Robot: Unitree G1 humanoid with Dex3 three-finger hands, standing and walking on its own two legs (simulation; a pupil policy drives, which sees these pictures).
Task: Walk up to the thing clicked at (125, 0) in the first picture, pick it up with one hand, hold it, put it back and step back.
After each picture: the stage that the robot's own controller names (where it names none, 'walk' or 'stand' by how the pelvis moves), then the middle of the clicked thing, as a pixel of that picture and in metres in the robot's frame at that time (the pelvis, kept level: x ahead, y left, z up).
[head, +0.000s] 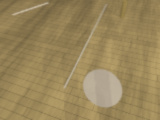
stand; (123, 9) +2.02 -0.53 -0.66
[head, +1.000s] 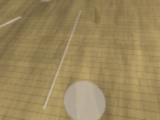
walk; (97, 14) +1.95 -0.01 -0.63
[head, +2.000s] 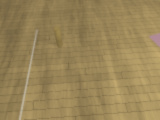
walk; (58, 37) +1.35 +0.36 -0.64
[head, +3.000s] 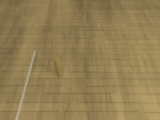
walk; (58, 67) +0.90 +0.28 -0.63
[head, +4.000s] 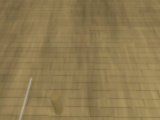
walk; (57, 104) +0.56 +0.24 -0.63
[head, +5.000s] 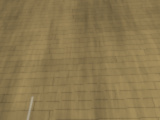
stand; out of the picture +0.36 +0.23 -0.63
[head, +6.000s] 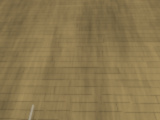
stand; out of the picture +0.31 +0.21 -0.65
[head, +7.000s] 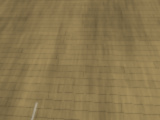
stand; out of the picture +0.29 +0.19 -0.65
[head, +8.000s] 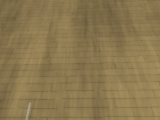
walk; out of the picture +0.30 +0.21 -0.65
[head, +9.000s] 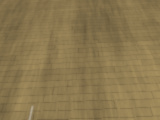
stand; out of the picture +0.35 +0.22 -0.66
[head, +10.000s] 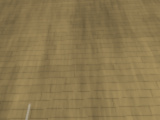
stand; out of the picture +0.32 +0.22 -0.66
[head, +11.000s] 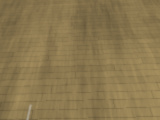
stand; out of the picture +0.32 +0.21 -0.66
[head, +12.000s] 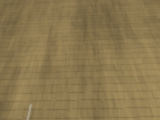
stand; out of the picture +0.32 +0.21 -0.66
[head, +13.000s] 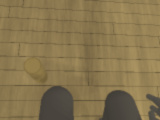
go down; (37, 72) +0.39 +0.24 -0.31
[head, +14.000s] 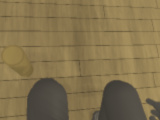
go down; (20, 64) +0.39 +0.28 -0.23
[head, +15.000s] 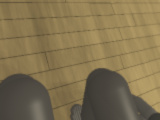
close in; out of the picture +0.37 +0.31 -0.16
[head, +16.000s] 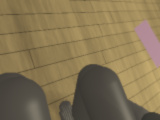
close; out of the picture +0.38 +0.32 -0.15
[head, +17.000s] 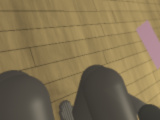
lift; out of the picture +0.35 +0.31 -0.15
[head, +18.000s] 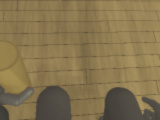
lift; (14, 78) +0.31 +0.24 +0.00
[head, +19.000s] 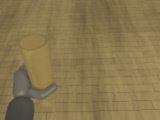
lift; (41, 75) +0.34 +0.16 +0.10
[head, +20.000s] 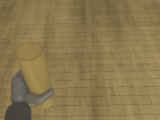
hold; (38, 80) +0.33 +0.17 +0.07
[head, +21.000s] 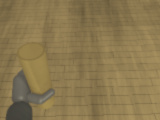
hold; (39, 80) +0.33 +0.17 +0.06
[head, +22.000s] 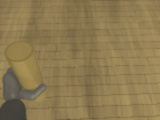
crouch; (30, 76) +0.36 +0.19 +0.01
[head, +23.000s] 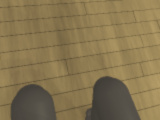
lower; out of the picture +0.45 +0.30 -0.04
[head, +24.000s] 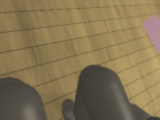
lower; out of the picture +0.40 +0.33 -0.15
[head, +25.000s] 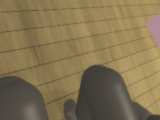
lower; out of the picture +0.39 +0.34 -0.14
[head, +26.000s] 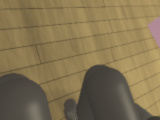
lower; out of the picture +0.38 +0.34 -0.14
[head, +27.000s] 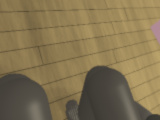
lower; out of the picture +0.37 +0.33 -0.14
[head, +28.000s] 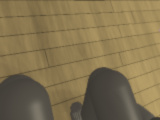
open; out of the picture +0.37 +0.30 -0.16
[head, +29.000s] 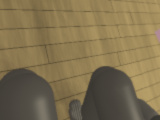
stand; out of the picture +0.36 +0.30 -0.16
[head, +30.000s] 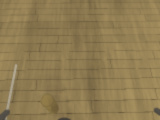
stand; (50, 105) +0.37 +0.22 -0.49
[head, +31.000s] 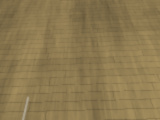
stand; out of the picture +0.34 +0.21 -0.60
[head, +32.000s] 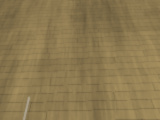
stand; out of the picture +0.34 +0.21 -0.60
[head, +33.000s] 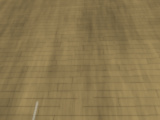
stand; out of the picture +0.36 +0.19 -0.66
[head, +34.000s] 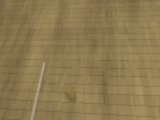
walk; (70, 93) +0.51 +0.19 -0.63
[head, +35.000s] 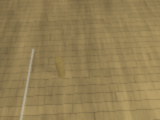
walk; (60, 68) +0.80 +0.23 -0.63
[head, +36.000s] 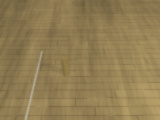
stand; (65, 66) +0.99 +0.22 -0.64
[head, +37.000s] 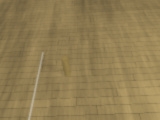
stand; (66, 66) +0.99 +0.22 -0.66
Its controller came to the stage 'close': yes
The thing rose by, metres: 0.71
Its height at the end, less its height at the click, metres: +0.00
